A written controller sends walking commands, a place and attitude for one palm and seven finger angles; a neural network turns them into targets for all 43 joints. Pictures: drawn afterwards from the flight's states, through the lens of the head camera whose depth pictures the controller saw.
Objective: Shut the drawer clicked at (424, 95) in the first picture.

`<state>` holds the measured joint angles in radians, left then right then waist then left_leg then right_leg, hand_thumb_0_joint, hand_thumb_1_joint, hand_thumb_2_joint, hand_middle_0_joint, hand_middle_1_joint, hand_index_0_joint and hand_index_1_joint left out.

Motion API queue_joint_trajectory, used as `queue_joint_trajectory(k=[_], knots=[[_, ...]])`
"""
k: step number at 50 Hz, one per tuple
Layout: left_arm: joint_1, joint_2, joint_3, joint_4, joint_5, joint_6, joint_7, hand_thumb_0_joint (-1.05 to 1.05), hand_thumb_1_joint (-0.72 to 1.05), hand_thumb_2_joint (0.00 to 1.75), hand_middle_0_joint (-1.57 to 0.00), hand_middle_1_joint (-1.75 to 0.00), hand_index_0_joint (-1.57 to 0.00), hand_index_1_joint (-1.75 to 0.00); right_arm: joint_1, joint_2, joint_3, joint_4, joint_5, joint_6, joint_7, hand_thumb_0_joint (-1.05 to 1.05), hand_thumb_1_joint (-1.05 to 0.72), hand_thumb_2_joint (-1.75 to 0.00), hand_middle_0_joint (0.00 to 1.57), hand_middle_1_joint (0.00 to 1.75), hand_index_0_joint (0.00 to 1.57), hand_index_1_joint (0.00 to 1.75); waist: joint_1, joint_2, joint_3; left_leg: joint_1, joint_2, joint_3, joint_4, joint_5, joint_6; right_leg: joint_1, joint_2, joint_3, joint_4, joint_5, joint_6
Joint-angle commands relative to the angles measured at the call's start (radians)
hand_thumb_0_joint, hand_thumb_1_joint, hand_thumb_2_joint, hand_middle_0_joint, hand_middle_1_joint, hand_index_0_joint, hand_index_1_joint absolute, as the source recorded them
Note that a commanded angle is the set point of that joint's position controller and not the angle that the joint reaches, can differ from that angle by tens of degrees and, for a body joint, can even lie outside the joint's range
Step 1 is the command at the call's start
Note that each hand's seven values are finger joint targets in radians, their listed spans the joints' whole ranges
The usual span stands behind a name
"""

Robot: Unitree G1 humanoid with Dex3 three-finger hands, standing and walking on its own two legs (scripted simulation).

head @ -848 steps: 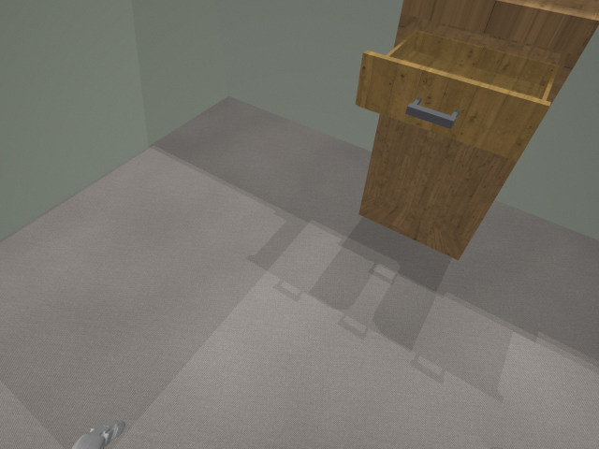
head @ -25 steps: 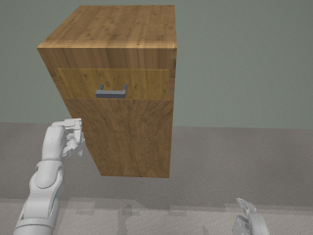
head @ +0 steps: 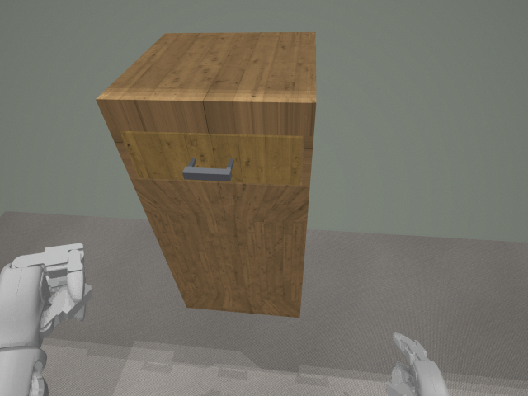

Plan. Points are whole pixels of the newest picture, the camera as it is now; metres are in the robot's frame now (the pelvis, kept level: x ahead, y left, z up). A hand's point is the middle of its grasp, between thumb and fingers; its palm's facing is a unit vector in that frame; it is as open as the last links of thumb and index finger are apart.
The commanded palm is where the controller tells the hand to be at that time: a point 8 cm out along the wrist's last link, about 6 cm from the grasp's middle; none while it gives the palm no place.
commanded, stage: draw the hand back to the body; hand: left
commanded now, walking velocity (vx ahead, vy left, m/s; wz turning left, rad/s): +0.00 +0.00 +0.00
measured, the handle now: (209, 168) +0.59 +0.21 +0.01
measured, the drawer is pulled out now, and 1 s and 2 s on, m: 0.00 0.00 0.00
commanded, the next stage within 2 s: step back with the hand held close in 0.20 s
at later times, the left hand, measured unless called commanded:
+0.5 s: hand (68, 281) +0.19 +0.25 +0.17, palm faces +0.37 -0.82 -0.44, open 3.2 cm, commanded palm +0.12 +0.29 +0.17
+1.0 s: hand (23, 356) +0.11 +0.26 +0.15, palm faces +0.35 -0.81 -0.47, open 3.2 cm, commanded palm +0.05 +0.30 +0.17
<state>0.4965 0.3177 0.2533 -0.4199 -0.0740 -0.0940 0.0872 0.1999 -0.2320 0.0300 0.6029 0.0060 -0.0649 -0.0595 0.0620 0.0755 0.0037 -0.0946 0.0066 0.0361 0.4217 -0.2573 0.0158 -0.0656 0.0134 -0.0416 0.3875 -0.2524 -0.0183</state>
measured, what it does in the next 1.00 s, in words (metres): shifts its weight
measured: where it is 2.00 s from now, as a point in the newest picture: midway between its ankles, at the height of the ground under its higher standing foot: outside the picture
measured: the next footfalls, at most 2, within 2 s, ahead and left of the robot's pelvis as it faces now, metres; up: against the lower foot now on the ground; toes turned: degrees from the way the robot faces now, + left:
right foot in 1.30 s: -0.18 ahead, -0.10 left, +0.00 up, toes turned +4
left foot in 1.70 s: -0.08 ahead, +0.11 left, +0.01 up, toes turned -1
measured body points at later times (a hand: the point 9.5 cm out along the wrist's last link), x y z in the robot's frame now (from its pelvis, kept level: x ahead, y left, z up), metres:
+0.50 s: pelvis -0.01 +0.01 +0.00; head -0.01 -0.01 +0.45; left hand +0.16 +0.29 +0.19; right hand +0.18 -0.22 -0.08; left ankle -0.01 +0.11 -0.74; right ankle -0.02 -0.11 -0.74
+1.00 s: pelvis -0.08 +0.03 -0.01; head -0.06 +0.02 +0.44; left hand +0.09 +0.30 +0.17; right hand +0.11 -0.21 -0.09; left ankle -0.01 +0.11 -0.74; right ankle -0.02 -0.11 -0.74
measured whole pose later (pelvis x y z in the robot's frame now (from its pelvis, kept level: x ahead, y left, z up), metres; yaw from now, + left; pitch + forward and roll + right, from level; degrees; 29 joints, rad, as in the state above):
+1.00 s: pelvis -0.08 +0.03 -0.01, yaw +0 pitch +0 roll -1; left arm 0.62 0.36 0.36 -0.57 -0.02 -0.22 0.12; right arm 0.18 -0.21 0.00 0.53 0.00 -0.03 -0.07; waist 0.01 0.03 0.03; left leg -0.38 -0.01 0.05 0.58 -0.23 0.06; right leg -0.34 -0.01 -0.03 0.51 -0.18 0.01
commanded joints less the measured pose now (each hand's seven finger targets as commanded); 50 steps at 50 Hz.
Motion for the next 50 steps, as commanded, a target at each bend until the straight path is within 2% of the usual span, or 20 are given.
queue_joint_trajectory(k=[1,4,7,12,16,17,18,19,20,21,24,31,32,34,39,42,44,46,47,50], knots=[[-0.007,0.190,0.156,-0.295,-0.005,-0.073,0.028,0.00,0.90,0.90,-1.40,-1.60,-1.40,-1.60,-0.138,-0.091,-0.043,-0.170,0.004,-0.081,-0.007,0.00,-0.90,-0.90,0.20,0.30,0.20,0.30,0.003,-0.009,-0.071,0.029,0.009,-0.021,-0.031,0.255,0.016,-0.032,-0.009,0.026,-0.049,0.242,-0.002],[-0.031,0.153,0.125,-0.227,-0.001,-0.062,0.026,0.00,0.90,0.90,-1.40,-1.60,-1.40,-1.60,-0.125,-0.096,-0.044,-0.154,0.002,-0.082,-0.010,0.00,-0.90,-0.90,0.20,0.30,0.20,0.30,-0.014,-0.058,0.007,0.006,0.010,-0.026,-0.041,0.206,0.018,-0.076,-0.007,0.018,-0.063,0.189,0.002],[-0.048,0.143,0.117,-0.190,0.002,-0.061,0.028,0.00,0.90,0.90,-1.40,-1.60,-1.40,-1.60,-0.120,-0.103,-0.050,-0.146,0.001,-0.081,-0.017,0.00,-0.90,-0.90,0.20,0.30,0.20,0.30,-0.018,-0.089,0.024,0.013,0.011,-0.027,-0.045,0.169,0.023,-0.097,-0.007,0.021,-0.082,0.140,0.004],[-0.073,0.178,0.140,-0.247,0.005,-0.074,0.036,0.00,0.90,0.90,-1.40,-1.60,-1.40,-1.60,-0.132,-0.099,-0.046,-0.153,-0.003,-0.093,-0.025,0.00,-0.90,-0.90,0.20,0.30,0.20,0.30,0.001,-0.035,-0.044,0.029,0.006,-0.031,-0.043,0.174,0.023,-0.056,-0.014,0.030,-0.071,0.145,-0.001],[-0.051,0.176,0.141,-0.289,0.005,-0.073,0.043,0.00,0.90,0.90,-1.40,-1.60,-1.40,-1.60,-0.131,-0.090,-0.040,-0.152,-0.005,-0.107,-0.022,0.00,-0.90,-0.90,0.20,0.30,0.20,0.30,0.007,0.021,-0.079,0.030,0.004,-0.030,-0.034,0.244,0.016,-0.017,-0.017,0.028,-0.046,0.226,-0.005],[-0.253,0.359,0.330,-0.398,0.009,-0.132,0.053,0.00,0.90,0.90,-1.40,-1.60,-1.40,-1.60,-0.116,-0.105,-0.032,-0.207,0.001,-0.081,-0.017,0.00,-0.90,-0.90,0.20,0.30,0.20,0.30,-0.031,0.065,0.017,-0.042,0.012,-0.053,-0.033,0.169,0.029,-0.084,-0.053,0.123,-0.093,0.274,-0.009],[-0.124,0.276,0.275,-0.299,0.007,-0.138,0.041,0.00,0.90,0.90,-1.40,-1.60,-1.40,-1.60,-0.124,-0.097,-0.043,-0.167,-0.006,-0.067,-0.017,0.00,-0.90,-0.90,0.20,0.30,0.20,0.30,-0.038,-0.027,0.015,-0.065,0.019,-0.062,-0.011,0.168,0.032,-0.090,-0.080,0.127,-0.093,0.309,-0.011],[-0.024,0.220,0.227,-0.236,0.010,-0.130,0.031,0.00,0.90,0.90,-1.40,-1.60,-1.40,-1.60,-0.120,-0.103,-0.052,-0.163,-0.009,-0.051,-0.011,0.00,-0.90,-0.90,0.20,0.30,0.20,0.30,-0.042,-0.077,0.016,-0.056,0.022,-0.056,-0.002,0.194,0.032,-0.103,-0.085,0.130,-0.093,0.339,-0.009],[0.021,0.180,0.192,-0.205,0.011,-0.119,0.023,0.00,0.90,0.90,-1.40,-1.60,-1.40,-1.60,-0.116,-0.106,-0.058,-0.172,-0.009,-0.032,-0.006,0.00,-0.90,-0.90,0.20,0.30,0.20,0.30,-0.046,-0.094,0.007,-0.044,0.028,-0.050,0.000,0.223,0.030,-0.105,-0.084,0.120,-0.088,0.356,-0.002],[0.038,0.156,0.165,-0.206,0.012,-0.119,0.018,0.00,0.90,0.90,-1.40,-1.60,-1.40,-1.60,-0.113,-0.113,-0.063,-0.175,-0.009,-0.017,-0.002,0.00,-0.90,-0.90,0.20,0.30,0.20,0.30,-0.053,-0.071,-0.007,-0.044,0.036,-0.045,-0.005,0.248,0.029,-0.102,-0.082,0.106,-0.077,0.356,0.003],[0.103,0.151,0.165,-0.196,0.011,-0.122,0.015,0.00,0.90,0.90,-1.40,-1.60,-1.40,-1.60,-0.114,-0.116,-0.078,-0.186,-0.006,0.014,0.002,0.00,-0.90,-0.90,0.20,0.30,0.20,0.30,-0.053,-0.041,-0.066,-0.040,0.052,-0.043,-0.023,0.334,0.029,-0.087,-0.069,0.073,-0.045,0.367,0.017],[0.146,0.246,0.247,-0.348,0.012,-0.145,0.038,0.00,0.90,0.90,-1.40,-1.60,-1.40,-1.60,-0.119,-0.111,-0.090,-0.240,0.006,0.042,-0.011,0.00,-0.90,-0.90,0.20,0.30,0.20,0.30,-0.043,-0.056,-0.190,-0.097,0.068,-0.069,-0.036,0.404,0.032,-0.016,-0.042,0.043,0.051,0.393,0.033],[0.144,0.270,0.266,-0.372,0.011,-0.146,0.042,0.00,0.90,0.90,-1.40,-1.60,-1.40,-1.60,-0.127,-0.116,-0.088,-0.245,0.003,0.040,-0.016,0.00,-0.90,-0.90,0.20,0.30,0.20,0.30,-0.036,-0.017,-0.197,-0.112,0.071,-0.076,-0.041,0.401,0.035,-0.010,-0.037,0.044,0.063,0.388,0.036],[0.158,0.253,0.254,-0.387,0.014,-0.150,0.046,0.00,0.90,0.90,-1.40,-1.60,-1.40,-1.60,-0.113,-0.112,-0.089,-0.250,0.006,0.034,-0.019,0.00,-0.90,-0.90,0.20,0.30,0.20,0.30,-0.041,0.009,-0.192,-0.149,0.081,-0.080,-0.045,0.379,0.041,-0.003,-0.032,0.045,0.092,0.371,0.038],[0.165,0.221,0.242,-0.360,0.024,-0.153,0.051,0.00,0.90,0.90,-1.40,-1.60,-1.40,-1.60,-0.096,-0.122,-0.093,-0.240,0.002,0.011,-0.020,0.00,-0.90,-0.90,0.20,0.30,0.20,0.30,-0.049,0.035,-0.134,-0.306,0.114,-0.113,-0.089,0.200,0.059,0.020,-0.018,0.053,0.166,0.270,0.038],[0.151,0.214,0.246,-0.327,0.031,-0.160,0.054,0.00,0.90,0.90,-1.40,-1.60,-1.40,-1.60,-0.098,-0.128,-0.096,-0.232,0.001,-0.002,-0.020,0.00,-0.90,-0.90,0.20,0.30,0.20,0.30,-0.055,0.020,-0.080,-0.443,0.121,-0.128,-0.119,-0.063,0.075,0.038,-0.021,0.078,0.177,0.204,0.033],[0.135,0.199,0.234,-0.307,0.036,-0.166,0.056,0.00,0.90,0.90,-1.40,-1.60,-1.40,-1.60,-0.091,-0.122,-0.094,-0.230,0.005,-0.007,-0.020,0.00,-0.90,-0.90,0.20,0.30,0.20,0.30,-0.063,-0.037,-0.043,-0.511,0.111,-0.130,-0.108,-0.204,0.077,0.026,-0.036,0.104,0.155,0.144,0.030],[0.117,0.200,0.227,-0.320,0.042,-0.176,0.059,0.00,0.90,0.90,-1.40,-1.60,-1.40,-1.60,-0.079,-0.123,-0.096,-0.227,0.003,-0.016,-0.018,0.00,-0.90,-0.90,0.20,0.30,0.20,0.30,-0.070,-0.091,-0.036,-0.484,0.078,-0.120,-0.047,-0.263,0.069,-0.057,-0.061,0.151,0.069,0.023,0.017],[0.098,0.224,0.242,-0.341,0.043,-0.180,0.062,0.00,0.90,0.90,-1.40,-1.60,-1.40,-1.60,-0.082,-0.124,-0.098,-0.223,-0.002,-0.018,-0.019,0.00,-0.90,-0.90,0.20,0.30,0.20,0.30,-0.071,-0.116,-0.032,-0.443,0.060,-0.110,-0.011,-0.258,0.061,-0.117,-0.076,0.179,0.009,-0.045,0.009],[0.086,0.219,0.217,-0.365,0.038,-0.194,0.074,0.00,0.90,0.90,-1.40,-1.60,-1.40,-1.60,-0.061,-0.110,-0.094,-0.205,-0.006,-0.023,-0.015,0.00,-0.90,-0.90,0.20,0.30,0.20,0.30,-0.084,-0.170,-0.043,-0.256,0.013,-0.078,0.132,-0.173,0.027,-0.332,-0.143,0.212,-0.117,-0.222,-0.027]])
